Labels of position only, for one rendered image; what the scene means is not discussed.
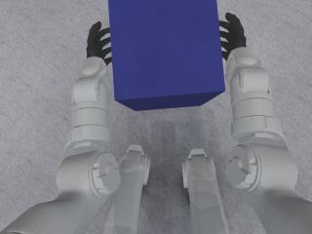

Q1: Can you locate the carton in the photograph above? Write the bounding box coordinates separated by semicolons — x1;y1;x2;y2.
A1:
108;0;225;111

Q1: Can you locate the left robot hand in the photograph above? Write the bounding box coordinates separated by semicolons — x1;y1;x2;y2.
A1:
86;21;112;65

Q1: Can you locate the robot left thigh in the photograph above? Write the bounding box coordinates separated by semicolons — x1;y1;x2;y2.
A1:
98;149;151;234

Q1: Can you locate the left robot shin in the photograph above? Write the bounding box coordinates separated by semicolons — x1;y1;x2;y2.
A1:
118;144;144;166

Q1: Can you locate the left robot forearm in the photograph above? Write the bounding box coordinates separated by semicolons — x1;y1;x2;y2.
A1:
56;57;112;182

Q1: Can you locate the right robot hand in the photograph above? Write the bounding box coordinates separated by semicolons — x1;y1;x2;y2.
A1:
218;13;247;61

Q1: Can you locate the robot left upper arm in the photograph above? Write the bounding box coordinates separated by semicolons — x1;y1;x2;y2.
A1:
0;150;121;234

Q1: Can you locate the robot right upper arm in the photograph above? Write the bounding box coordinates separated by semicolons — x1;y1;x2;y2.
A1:
225;142;312;234

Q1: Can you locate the right robot forearm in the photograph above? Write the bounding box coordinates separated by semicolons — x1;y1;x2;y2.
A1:
224;47;298;171

